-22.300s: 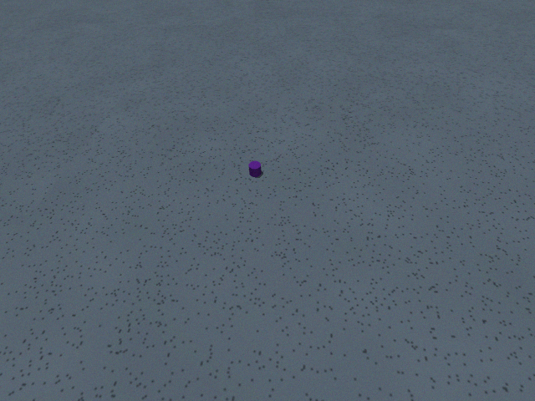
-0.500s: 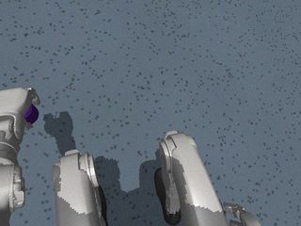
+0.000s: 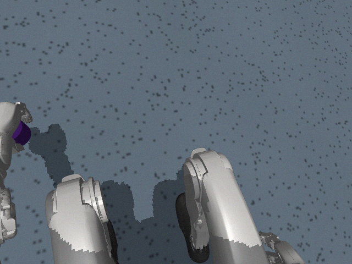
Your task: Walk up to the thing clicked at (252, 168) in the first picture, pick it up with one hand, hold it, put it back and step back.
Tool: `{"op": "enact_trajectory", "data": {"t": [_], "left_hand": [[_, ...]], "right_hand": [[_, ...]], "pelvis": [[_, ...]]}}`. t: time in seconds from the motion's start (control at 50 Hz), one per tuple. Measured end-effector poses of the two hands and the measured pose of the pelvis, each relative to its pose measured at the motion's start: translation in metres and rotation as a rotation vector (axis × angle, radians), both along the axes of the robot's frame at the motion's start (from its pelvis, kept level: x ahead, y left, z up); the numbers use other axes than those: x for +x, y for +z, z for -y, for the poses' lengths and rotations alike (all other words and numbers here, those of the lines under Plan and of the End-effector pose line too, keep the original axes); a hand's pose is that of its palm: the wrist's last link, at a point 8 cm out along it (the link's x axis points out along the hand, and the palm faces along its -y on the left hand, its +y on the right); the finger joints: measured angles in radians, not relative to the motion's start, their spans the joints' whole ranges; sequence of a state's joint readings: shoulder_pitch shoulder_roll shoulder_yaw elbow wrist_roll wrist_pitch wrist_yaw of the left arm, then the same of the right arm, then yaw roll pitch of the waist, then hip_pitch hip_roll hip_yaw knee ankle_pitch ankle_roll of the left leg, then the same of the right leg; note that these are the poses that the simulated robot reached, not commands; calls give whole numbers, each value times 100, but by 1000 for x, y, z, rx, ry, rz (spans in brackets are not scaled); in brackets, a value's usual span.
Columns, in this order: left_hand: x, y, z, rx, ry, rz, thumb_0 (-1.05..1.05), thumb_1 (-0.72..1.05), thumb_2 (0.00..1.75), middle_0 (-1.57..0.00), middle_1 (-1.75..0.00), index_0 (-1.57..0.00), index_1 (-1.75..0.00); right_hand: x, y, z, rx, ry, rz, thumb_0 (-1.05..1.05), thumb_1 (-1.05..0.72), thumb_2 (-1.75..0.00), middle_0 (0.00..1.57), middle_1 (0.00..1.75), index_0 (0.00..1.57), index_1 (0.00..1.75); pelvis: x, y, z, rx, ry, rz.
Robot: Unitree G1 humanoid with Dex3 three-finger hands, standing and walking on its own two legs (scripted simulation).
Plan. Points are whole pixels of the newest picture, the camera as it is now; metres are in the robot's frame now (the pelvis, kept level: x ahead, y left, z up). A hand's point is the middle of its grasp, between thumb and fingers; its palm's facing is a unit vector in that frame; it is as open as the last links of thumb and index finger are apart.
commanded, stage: lower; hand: left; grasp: from above
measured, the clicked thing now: (10, 131) +0.45 +0.31 -0.19
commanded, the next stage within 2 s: rest in 0.12 s
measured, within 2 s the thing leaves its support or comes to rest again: rests again in 1.34 s
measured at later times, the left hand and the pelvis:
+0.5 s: hand (21, 138) +0.44 +0.30 -0.23, palm faces -0.46 -0.11 -0.88, open 8.3 cm; pelvis +0.01 +0.00 -0.03, yaw -2 degrees
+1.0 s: hand (26, 139) +0.45 +0.30 -0.26, palm faces -0.44 -0.13 -0.89, open 8.3 cm; pelvis +0.01 +0.01 -0.04, yaw -5 degrees
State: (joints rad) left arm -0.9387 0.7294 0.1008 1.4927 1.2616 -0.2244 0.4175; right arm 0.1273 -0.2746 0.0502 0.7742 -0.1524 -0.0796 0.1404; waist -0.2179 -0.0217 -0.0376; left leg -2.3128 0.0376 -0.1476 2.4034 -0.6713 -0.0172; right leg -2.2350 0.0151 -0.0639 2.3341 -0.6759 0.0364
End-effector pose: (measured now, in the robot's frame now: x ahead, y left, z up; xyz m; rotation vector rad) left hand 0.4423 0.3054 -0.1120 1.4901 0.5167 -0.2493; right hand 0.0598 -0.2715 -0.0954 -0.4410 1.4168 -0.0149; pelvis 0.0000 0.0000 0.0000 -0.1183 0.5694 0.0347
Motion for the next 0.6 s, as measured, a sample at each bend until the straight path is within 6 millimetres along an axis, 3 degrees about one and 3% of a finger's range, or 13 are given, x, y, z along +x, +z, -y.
{"op": "enact_trajectory", "data": {"t": [0.6], "left_hand": [[10,-67,-1,-30,26,13,-2,16,48,-69,-62,-82,-60]], "right_hand": [[-16,-14,-4,-3,84,-70,1,-91,-89,20,30,20,30]], "pelvis": [[6,-33,-2,-36,-29,44]]}}
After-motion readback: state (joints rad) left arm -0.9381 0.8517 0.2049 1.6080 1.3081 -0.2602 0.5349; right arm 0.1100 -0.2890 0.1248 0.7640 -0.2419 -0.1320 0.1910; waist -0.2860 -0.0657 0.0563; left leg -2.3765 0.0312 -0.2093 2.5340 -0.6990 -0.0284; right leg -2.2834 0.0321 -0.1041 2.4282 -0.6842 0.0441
